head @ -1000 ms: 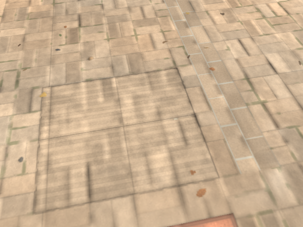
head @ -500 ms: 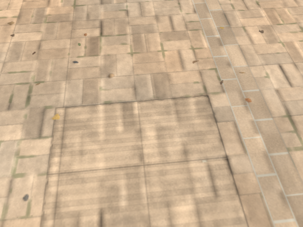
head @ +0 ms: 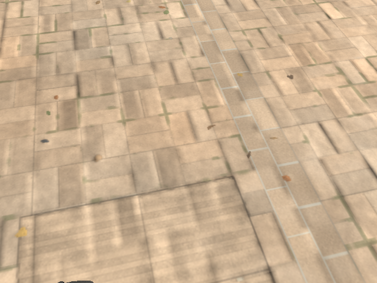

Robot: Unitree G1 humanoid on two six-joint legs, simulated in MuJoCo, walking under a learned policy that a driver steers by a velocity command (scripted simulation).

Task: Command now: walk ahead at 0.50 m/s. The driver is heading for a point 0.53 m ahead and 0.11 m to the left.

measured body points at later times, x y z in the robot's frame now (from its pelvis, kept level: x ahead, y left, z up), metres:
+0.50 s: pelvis +0.31 -0.04 +0.00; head +0.32 -0.04 +0.45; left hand +0.27 +0.21 -0.14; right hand +0.49 -0.28 -0.11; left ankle +0.49 +0.15 -0.67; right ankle +0.23 -0.13 -0.74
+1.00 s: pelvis +0.51 +0.03 +0.00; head +0.54 +0.05 +0.45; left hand +0.55 +0.32 -0.14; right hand +0.69 -0.19 -0.12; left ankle +0.55 +0.10 -0.74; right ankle +0.61 -0.14 -0.70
